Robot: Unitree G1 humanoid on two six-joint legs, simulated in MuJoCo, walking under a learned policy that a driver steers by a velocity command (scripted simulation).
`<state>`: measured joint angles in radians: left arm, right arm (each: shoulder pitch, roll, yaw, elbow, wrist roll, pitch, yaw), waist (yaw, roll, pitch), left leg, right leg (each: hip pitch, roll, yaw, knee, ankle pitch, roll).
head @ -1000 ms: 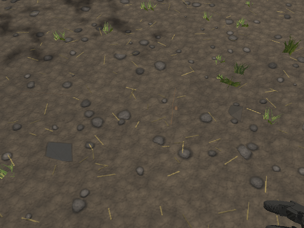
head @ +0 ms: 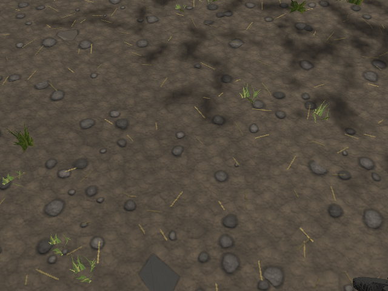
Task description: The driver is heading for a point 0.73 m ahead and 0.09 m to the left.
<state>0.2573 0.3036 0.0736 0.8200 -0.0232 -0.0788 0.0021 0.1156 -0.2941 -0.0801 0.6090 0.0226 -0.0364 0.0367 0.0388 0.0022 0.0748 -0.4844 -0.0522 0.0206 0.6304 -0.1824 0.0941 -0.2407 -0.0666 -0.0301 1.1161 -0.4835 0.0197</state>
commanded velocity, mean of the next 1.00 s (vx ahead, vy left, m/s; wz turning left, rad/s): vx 0.49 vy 0.00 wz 0.33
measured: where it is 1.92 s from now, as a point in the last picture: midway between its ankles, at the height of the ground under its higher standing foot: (178, 222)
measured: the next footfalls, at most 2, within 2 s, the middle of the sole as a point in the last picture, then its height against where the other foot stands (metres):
right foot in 0.40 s outside the picture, level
left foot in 0.90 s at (147, 233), level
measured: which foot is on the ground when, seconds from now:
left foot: down 0.00-0.42, up 0.44-0.88, down 0.90-1.00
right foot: up 0.00-0.38, down 0.40-0.92, up 0.94-1.00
